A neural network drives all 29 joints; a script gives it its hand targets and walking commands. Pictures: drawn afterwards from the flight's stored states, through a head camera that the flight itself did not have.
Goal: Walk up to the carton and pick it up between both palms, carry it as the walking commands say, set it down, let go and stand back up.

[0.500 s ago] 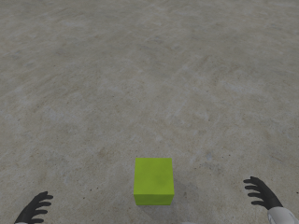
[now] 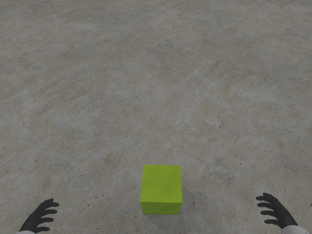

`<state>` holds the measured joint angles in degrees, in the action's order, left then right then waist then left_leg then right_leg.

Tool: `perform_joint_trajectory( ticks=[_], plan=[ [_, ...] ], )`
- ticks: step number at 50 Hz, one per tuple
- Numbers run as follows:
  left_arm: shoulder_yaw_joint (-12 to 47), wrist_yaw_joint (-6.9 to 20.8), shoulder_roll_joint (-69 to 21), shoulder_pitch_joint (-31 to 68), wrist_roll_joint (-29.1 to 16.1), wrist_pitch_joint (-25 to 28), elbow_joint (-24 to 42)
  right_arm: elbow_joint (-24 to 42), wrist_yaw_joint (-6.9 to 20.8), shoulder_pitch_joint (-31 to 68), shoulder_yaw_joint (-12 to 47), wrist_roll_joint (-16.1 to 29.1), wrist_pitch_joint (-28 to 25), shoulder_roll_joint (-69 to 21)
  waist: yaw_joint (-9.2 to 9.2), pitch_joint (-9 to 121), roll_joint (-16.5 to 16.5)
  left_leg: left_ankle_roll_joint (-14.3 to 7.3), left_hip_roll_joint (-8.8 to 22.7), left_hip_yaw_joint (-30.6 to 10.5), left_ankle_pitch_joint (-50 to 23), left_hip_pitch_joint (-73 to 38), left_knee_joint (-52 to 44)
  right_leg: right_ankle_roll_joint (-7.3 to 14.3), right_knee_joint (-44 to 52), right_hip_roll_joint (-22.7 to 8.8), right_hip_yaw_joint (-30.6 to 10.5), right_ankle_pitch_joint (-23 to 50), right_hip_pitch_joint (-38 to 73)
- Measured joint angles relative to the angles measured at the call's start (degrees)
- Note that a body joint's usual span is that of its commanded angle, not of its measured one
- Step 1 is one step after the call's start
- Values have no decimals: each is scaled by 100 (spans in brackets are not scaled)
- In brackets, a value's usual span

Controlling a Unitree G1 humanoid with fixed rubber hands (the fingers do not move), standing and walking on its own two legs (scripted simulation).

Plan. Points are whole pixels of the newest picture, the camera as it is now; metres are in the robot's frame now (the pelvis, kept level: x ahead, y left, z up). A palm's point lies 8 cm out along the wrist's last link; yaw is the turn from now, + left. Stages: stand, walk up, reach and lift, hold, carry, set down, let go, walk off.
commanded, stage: walk up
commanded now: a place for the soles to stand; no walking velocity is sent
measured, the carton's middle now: (160, 190) +0.43 -0.01 -0.64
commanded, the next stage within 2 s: reach and lift in 0.16 s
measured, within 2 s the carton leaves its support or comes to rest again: neither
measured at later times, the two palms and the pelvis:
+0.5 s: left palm (57, 211) +0.19 +0.29 -0.10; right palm (251, 217) +0.19 -0.26 -0.12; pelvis +0.02 +0.00 -0.03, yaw -3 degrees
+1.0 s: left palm (86, 180) +0.30 +0.25 -0.16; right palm (230, 179) +0.31 -0.24 -0.17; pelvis -0.04 -0.03 -0.09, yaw -1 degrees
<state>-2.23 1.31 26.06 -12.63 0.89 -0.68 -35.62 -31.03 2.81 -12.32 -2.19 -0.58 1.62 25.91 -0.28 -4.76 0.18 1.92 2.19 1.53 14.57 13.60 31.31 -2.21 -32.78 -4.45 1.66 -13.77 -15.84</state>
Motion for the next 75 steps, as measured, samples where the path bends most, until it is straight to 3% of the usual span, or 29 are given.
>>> perform_joint_trajectory(
  ticks=[9, 12, 15, 18, 21, 25, 35, 41, 50, 56, 64, 75],
  plan=[
    [-51, 35, 9, -13, 24, -24, 7, 45, -9, 2, 14, -5, -1, -38, -8, -2, 5, 8, 22, -54, 29, 64, 53, 3, 18, 8, 70, -11, -6],
    [-236, 301, -304, 28, 254, -599, 201, 15, -2, 197, -66, -6, 450, -389, -106, -108, -18, 27, 98, -9, 308, -4, 77, 10, 83, 151, -55, 22, 41],
    [-329, 479, -624, 77, 260, -939, 461, 21, 112, 371, -122, -129, 749, -990, -55, -469, 49, -4, 121, 49, 366, -109, 125, 4, 56, 239, -208, 6, 119],
    [-416, 505, -930, 211, 337, -852, 729, 150, 115, 399, -193, -328, 734, -1330, 23, -586, -20, 28, 144, 23, 242, 259, 353, 50, -218, 296, -255, -89, -262],
    [-625, 535, -1066, 456, 418, -741, 701, 270, 43, 495, -181, -348, 707, -1159, -32, -561, -227, 64, 79, 30, 600, 840, 1086, 48, -849, 337, -319, -398, -838],
    [-782, 432, -840, 526, 164, -766, 521, 415, -41, 644, -220, -384, 777, -1051, -75, -295, -178, -102, -26, 111, 1006, 1281, 1682, -7, -1591, 286, -474, -751, -1401],
    [-547, 228, -1206, 1137, 10, -500, 327, -107, -80, 1403, -489, -153, 492, -1222, -135, 597, -26, 19, -26, -147, 1319, 3064, 2664, 57, -2567, 344, -365, -1157, -3119],
    [-638, 286, -1033, 1961, -72, -565, 286, -316, -330, 2262, -452, 16, 651, -1370, -149, 656, 95, 161, 37, -320, 1281, 3888, 3113, 285, -2993, 459, -268, -1101, -3921],
    [-837, 462, -577, 3811, -454, -972, -574, -843, -526, 4008, -447, 274, 1167, -1252, -131, 428, -58, 209, -4, -507, 1002, 4879, 3459, 258, -3258, 461, -144, -849, -4822],
    [-990, 353, -572, 5416, -675, -1072, -1305, -1362, -600, 5420, -561, 578, 1283, -1201, -167, 396, -88, 165, -51, -452, 846, 5740, 3681, 183, -3437, 495, -271, -644, -5695],
    [-1337, 17, -902, 6679, -399, -813, -1899, -1880, -565, 6659, -967, 329, 1003, -1119, -188, 565, -74, 93, -144, -394, 751, 6681, 3855, 82, -3609, 489, -406, -609, -6630],
    [-1507, -270, -1160, 6890, -338, -292, -1384, -1896, -502, 7143, -1349, 240, 328, -1180, -142, 873, -42, 54, -253, -503, 772, 7763, 3822, 1, -3502, 440, -379, -595, -7621]
  ],
)
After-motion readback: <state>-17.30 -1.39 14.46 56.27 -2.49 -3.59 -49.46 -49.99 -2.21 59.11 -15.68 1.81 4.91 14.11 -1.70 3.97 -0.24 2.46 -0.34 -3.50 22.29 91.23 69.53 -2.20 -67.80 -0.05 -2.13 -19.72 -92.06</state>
